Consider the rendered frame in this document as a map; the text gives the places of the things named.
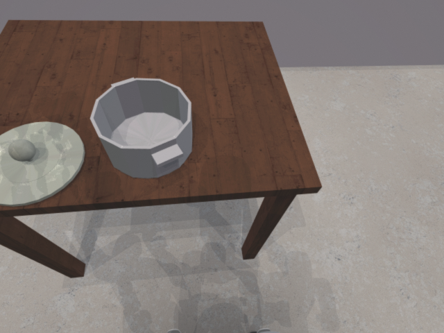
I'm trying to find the table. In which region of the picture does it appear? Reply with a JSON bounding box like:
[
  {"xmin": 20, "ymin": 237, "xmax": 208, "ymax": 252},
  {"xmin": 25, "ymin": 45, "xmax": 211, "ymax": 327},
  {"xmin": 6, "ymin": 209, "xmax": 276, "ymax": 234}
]
[{"xmin": 0, "ymin": 20, "xmax": 322, "ymax": 278}]

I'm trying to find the lid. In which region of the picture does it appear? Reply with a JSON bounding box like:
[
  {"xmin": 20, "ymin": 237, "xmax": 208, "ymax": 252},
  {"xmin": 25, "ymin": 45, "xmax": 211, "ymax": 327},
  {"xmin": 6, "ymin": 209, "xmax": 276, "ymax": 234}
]
[{"xmin": 0, "ymin": 121, "xmax": 85, "ymax": 207}]

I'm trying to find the knob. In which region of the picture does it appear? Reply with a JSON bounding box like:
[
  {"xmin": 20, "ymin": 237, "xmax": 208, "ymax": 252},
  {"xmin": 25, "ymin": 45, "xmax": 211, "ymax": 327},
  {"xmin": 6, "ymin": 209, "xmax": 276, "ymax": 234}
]
[{"xmin": 8, "ymin": 139, "xmax": 36, "ymax": 162}]

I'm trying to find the pot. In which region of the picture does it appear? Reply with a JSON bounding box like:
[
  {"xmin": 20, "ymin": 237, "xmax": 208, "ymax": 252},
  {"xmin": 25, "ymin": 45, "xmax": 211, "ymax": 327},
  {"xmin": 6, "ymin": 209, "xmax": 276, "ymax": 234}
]
[{"xmin": 90, "ymin": 77, "xmax": 192, "ymax": 178}]

